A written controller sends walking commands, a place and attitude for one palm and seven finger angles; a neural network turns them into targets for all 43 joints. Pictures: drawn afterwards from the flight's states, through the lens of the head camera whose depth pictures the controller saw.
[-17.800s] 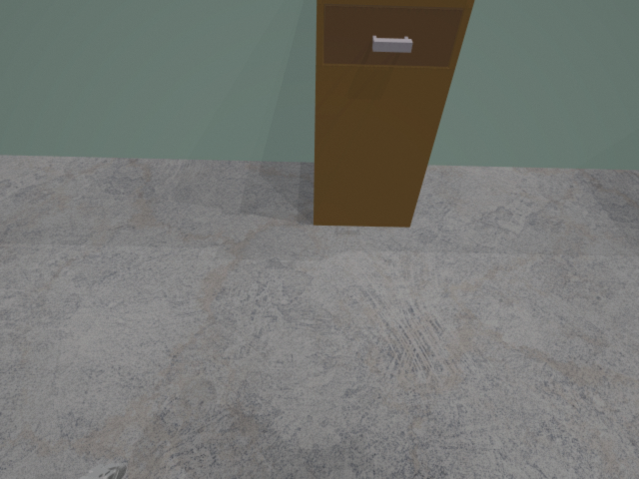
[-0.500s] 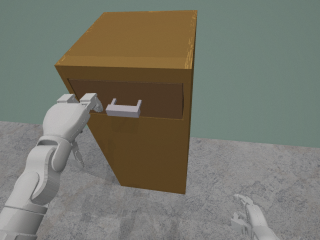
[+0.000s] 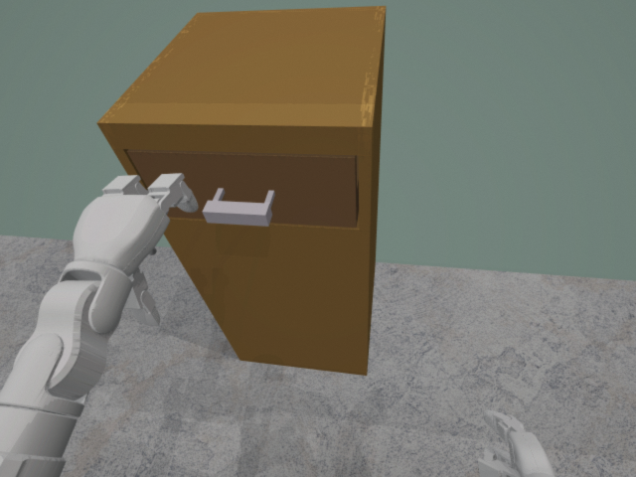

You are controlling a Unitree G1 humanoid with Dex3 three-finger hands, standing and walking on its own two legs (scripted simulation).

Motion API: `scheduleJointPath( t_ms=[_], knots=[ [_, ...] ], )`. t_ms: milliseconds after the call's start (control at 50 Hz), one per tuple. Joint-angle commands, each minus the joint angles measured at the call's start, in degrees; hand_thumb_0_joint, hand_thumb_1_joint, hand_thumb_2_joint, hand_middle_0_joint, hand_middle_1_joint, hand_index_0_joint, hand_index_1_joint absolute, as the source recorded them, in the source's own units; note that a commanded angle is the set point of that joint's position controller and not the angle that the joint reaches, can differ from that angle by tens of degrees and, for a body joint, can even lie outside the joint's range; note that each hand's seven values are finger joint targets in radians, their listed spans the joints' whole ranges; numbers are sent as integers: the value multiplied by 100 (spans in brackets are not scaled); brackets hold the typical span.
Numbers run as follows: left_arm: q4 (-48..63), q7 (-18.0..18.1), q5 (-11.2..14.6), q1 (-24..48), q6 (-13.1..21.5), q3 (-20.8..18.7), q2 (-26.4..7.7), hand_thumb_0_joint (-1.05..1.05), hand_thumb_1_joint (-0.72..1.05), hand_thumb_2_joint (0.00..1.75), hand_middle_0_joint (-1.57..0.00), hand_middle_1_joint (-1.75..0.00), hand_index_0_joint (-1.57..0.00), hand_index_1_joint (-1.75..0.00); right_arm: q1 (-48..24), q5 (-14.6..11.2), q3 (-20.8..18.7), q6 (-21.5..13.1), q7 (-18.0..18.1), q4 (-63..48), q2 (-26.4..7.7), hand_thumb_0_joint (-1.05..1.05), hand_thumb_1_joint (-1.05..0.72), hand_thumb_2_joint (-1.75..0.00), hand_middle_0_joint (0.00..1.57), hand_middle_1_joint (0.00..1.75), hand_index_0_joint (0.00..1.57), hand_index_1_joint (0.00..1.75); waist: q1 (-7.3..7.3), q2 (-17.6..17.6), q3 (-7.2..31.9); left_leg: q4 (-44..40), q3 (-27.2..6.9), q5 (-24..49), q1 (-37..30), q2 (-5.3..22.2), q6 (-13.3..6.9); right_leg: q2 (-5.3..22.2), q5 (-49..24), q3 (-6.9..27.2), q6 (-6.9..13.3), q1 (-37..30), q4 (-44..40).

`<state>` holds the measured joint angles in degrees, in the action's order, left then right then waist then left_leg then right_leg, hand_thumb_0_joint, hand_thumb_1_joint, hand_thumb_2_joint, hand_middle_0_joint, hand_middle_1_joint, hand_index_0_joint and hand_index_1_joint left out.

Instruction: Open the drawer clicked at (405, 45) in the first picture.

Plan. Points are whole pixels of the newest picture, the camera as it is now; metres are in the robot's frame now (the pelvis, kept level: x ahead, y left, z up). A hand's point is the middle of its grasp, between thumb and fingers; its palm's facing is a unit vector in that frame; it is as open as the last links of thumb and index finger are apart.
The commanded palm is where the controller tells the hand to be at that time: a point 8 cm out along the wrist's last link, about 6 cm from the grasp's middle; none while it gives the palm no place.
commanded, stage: move the hooked fingers above the handle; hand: left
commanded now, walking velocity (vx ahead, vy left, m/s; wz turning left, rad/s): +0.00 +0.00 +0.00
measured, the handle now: (241, 203) +0.51 +0.21 +0.02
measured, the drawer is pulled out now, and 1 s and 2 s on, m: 0.00 0.00 0.00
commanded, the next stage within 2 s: none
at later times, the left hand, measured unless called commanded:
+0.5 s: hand (183, 238) +0.35 +0.22 +0.12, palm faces +0.04 -0.05 -1.00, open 13.8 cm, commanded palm +0.33 +0.23 +0.18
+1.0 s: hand (209, 222) +0.40 +0.21 +0.10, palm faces +0.00 -0.05 -1.00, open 13.8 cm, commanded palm +0.38 +0.22 +0.16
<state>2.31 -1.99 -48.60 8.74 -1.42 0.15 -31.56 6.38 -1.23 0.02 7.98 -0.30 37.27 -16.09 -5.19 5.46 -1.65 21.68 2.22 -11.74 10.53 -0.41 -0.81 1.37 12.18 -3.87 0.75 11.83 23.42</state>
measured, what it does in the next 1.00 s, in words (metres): stands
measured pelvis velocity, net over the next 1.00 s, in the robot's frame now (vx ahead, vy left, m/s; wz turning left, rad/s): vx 0.01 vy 0.00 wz -0.01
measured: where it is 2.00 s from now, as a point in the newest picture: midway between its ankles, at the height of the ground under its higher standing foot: outside the picture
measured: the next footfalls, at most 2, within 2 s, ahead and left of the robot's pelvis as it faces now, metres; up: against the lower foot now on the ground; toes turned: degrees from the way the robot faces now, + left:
none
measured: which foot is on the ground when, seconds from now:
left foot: down 0.00-1.00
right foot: down 0.00-1.00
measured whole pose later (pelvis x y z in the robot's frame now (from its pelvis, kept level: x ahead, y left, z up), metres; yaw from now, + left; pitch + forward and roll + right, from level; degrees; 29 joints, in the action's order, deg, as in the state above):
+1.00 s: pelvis +0.01 +0.00 +0.00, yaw -1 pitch +5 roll +1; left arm -20.1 0.5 -53.3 25.3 -0.1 6.5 -27.8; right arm 9.8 -2.0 -1.0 8.7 1.3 37.5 -15.2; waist -2.3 4.0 1.1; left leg 24.8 2.8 -13.9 15.8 -0.2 -0.8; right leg 1.3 14.2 -3.2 0.8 17.4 26.7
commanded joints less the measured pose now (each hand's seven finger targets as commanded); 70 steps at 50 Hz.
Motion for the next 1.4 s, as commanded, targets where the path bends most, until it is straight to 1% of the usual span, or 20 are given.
scheduleJointPath(
  t_ms=[0,80,180,260,400,460,520,540,620,660,720,780,800,920,1000,1120,1220,1280,1340,1380],
  knots=[
    [1092,67,-15,1661,-91,-633,-1201,0,-50,30,-30,-120,-30,-120,-870,-2,-133,-256,55,-980,-511,0,-90,-90,20,30,20,30,2,-340,1719,-154,-91,1390,-279,-143,-81,-78,-1132,250,82,-942,-150],
    [804,-45,-39,1870,-42,-545,-1130,0,-50,30,-30,-120,-30,-120,-856,-23,-117,-237,112,-947,-518,0,-90,-90,20,30,20,30,109,-518,1385,-178,-96,1163,-198,-113,-92,-129,-925,243,71,-694,-250],
    [538,91,-131,2409,184,-755,-1406,0,-50,30,-30,-120,-30,-120,-742,-7,-119,-259,171,-894,-507,0,-90,-90,20,30,20,30,72,-406,1573,-160,-96,1077,-188,-145,-92,-125,-793,274,82,-729,-247],
    [218,218,-182,2655,209,-491,-1141,0,-50,30,-30,-120,-30,-120,-667,-3,-132,-247,172,-843,-461,0,-90,-90,20,30,20,30,106,-303,1605,-133,-62,1165,-179,-152,-68,-104,-895,231,95,-645,-193],
    [-81,225,-277,2797,100,-365,-1066,0,-50,30,-30,-120,-30,-120,-555,-12,-164,-199,139,-857,-505,0,-90,-90,20,30,20,30,102,-377,1901,-69,-50,1432,-120,-156,-78,-109,-1202,242,118,-815,-69],
    [-187,197,-270,2830,86,-258,-964,0,-50,30,-30,-120,-30,-120,-516,-32,-181,-159,146,-865,-531,0,-90,-90,20,30,20,30,136,-430,1768,-70,-36,1396,-49,-148,-88,-115,-1222,240,114,-713,-71],
    [-376,235,-295,2935,134,-480,-1207,0,-50,30,-30,-120,-30,-120,-399,-38,-207,-153,177,-817,-558,0,-90,-90,20,30,20,30,144,-539,1787,-46,-39,1398,-16,-138,-106,-127,-1224,246,116,-719,-55],
    [-396,236,-287,3013,148,-343,-1071,0,-50,30,-30,-120,-30,-120,-399,-43,-205,-152,185,-839,-546,0,-90,-90,20,30,20,30,155,-562,1798,-29,-34,1357,-5,-157,-112,-120,-1217,252,102,-697,-49],
    [-590,362,-312,3197,268,-542,-1273,0,-50,30,-30,-120,-30,-120,-252,-53,-247,-167,214,-778,-561,0,-90,-90,20,30,20,30,161,-528,1894,9,-40,1382,41,-154,-118,-132,-1212,260,112,-684,5],
    [-488,412,-324,3304,307,-378,-1105,0,-50,30,-30,-120,-30,-120,-209,-49,-277,-189,200,-790,-539,0,-90,-90,20,30,20,30,171,-302,2075,79,-42,1603,-90,-155,-111,-140,-1389,252,130,-632,79],
    [-578,462,-343,3333,276,-248,-959,0,-50,30,-30,-120,-30,-120,-144,-53,-308,-181,180,-777,-534,0,-90,-90,20,30,20,30,200,-365,2107,130,-50,1684,-112,-139,-105,-158,-1433,237,129,-557,125],
    [-978,491,-388,3400,174,-357,-1111,0,-50,30,-30,-120,-30,-120,-68,-57,-305,-146,196,-703,-604,0,-90,-90,20,30,20,30,233,-587,2066,143,-38,1672,0,-126,-104,-164,-1471,235,127,-557,133],
    [-1005,476,-385,3488,156,-231,-998,0,-50,30,-30,-120,-30,-120,-82,-72,-294,-139,197,-718,-583,0,-90,-90,20,30,20,30,243,-637,2037,142,-23,1592,49,-132,-121,-146,-1442,247,111,-543,125],
    [-972,505,-475,3926,200,-31,-871,0,-50,30,-30,-120,-30,-120,21,-56,-327,-120,213,-731,-555,0,-90,-90,20,30,20,30,296,-366,2326,275,-46,1869,-158,-124,-121,-169,-1626,247,140,-438,255],
    [-1487,540,-513,4135,163,30,-813,0,-50,30,-30,-120,-30,-120,111,-76,-306,-80,234,-654,-568,0,-90,-90,20,30,20,30,378,-501,2078,301,-56,1736,21,-109,-108,-181,-1497,207,143,-227,276],
    [-2018,648,-624,4716,211,-132,-1081,0,-50,30,-30,-120,-30,-120,307,-62,-324,-81,294,-587,-582,0,-90,-90,20,30,20,30,390,-524,2372,399,-47,1676,106,-127,-140,-170,-1520,242,151,-272,373],
    [-2125,686,-640,4685,309,-43,-909,0,-50,30,-30,-120,-30,-120,455,-41,-391,-61,262,-595,-566,0,-90,-90,20,30,20,30,388,-426,2639,568,-53,2180,30,-111,-136,-185,-1935,235,158,-255,545],
    [-2264,693,-648,4780,291,184,-634,0,-50,30,-30,-120,-30,-120,517,-53,-428,-39,222,-570,-587,0,-90,-90,20,30,20,30,483,-500,2523,612,-38,2280,45,-82,-118,-197,-1962,211,153,-83,554],
    [-2310,757,-695,4744,268,-1,-836,0,-50,30,-30,-120,-30,-120,577,-34,-437,-7,208,-555,-599,0,-90,-90,20,30,20,30,415,-527,2709,653,-21,2318,128,-99,-133,-197,-2109,236,148,-201,632],
    [-2574,799,-709,4883,230,26,-805,0,-50,30,-30,-120,-30,-120,607,-49,-439,10,223,-512,-617,0,-90,-90,20,30,20,30,490,-653,2519,643,-12,2117,253,-92,-132,-200,-1964,227,148,-105,599]
  ],
)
